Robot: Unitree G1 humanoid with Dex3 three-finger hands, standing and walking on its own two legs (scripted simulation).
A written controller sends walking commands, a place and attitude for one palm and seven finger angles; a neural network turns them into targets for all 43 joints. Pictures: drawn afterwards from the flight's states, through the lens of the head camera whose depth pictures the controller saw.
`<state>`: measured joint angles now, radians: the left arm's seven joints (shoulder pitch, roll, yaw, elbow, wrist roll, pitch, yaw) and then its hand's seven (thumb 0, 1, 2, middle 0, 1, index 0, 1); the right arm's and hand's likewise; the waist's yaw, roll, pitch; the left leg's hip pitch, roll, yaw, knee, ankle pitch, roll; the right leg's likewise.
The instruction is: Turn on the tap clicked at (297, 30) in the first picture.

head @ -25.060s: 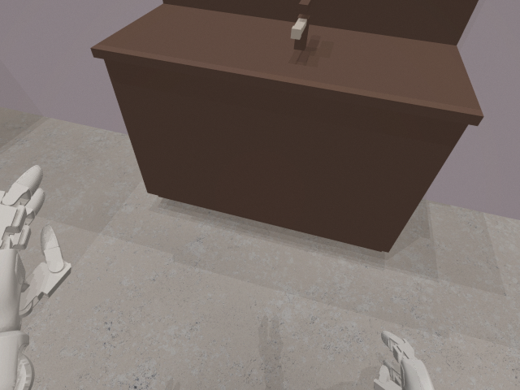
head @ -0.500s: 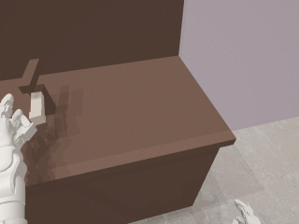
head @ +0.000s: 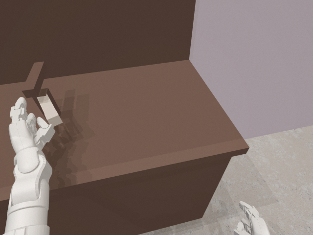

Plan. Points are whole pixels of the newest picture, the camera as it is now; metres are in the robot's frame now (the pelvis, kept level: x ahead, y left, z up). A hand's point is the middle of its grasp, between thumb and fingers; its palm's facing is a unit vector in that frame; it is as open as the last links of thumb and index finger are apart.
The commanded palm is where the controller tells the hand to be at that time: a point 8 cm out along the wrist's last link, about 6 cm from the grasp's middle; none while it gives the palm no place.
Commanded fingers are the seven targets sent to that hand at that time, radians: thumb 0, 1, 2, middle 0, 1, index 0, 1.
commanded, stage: push the lever round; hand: left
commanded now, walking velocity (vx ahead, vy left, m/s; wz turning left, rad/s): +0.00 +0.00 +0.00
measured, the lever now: (53, 118) +0.34 +0.30 +0.14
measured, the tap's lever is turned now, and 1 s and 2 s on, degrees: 24 48 68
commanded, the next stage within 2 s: none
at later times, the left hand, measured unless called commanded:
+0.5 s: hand (60, 124) +0.33 +0.28 +0.13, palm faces +0.70 -0.71 -0.04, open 7.7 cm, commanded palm +0.29 +0.29 +0.13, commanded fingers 0.00 0.90 0.90 -0.15 -0.15 -0.15 -0.15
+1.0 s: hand (75, 117) +0.36 +0.25 +0.13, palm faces +0.77 -0.64 -0.03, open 7.6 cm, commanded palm +0.31 +0.26 +0.13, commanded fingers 0.00 0.90 0.90 -0.15 -0.15 -0.15 -0.15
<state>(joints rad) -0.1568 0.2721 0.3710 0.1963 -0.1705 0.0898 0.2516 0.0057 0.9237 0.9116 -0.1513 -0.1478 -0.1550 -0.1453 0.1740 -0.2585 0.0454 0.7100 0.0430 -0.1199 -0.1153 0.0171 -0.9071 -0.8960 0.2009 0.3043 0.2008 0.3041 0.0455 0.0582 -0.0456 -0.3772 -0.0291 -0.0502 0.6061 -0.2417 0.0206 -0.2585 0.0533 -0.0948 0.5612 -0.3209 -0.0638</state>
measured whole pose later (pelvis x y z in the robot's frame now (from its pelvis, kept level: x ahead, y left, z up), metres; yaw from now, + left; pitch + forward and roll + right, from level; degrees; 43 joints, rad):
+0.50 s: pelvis +0.00 +0.00 +0.00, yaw +0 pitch +0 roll -1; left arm -0.20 0.18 0.30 0.15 -0.11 0.16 0.46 0.01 0.94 0.91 -0.15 -0.15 -0.14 -0.14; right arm 0.15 -0.25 0.03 0.72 0.02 -0.05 -0.10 0.02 -0.91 -0.90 0.20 0.30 0.20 0.30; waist 0.04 0.05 -0.05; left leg -0.36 -0.04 -0.05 0.60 -0.24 0.03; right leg -0.24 0.05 -0.09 0.55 -0.32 -0.06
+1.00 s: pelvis +0.00 +0.00 +0.00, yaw +0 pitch +1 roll -1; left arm -0.36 0.10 0.27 0.28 -0.04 0.19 0.65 0.01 0.96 0.92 -0.15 -0.15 -0.14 -0.14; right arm 0.15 -0.23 0.02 0.75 -0.01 -0.02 -0.06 0.02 -0.91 -0.90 0.20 0.30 0.20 0.30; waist 0.03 0.05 -0.06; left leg -0.39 -0.04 -0.06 0.60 -0.23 0.02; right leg -0.27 0.05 -0.10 0.57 -0.32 -0.06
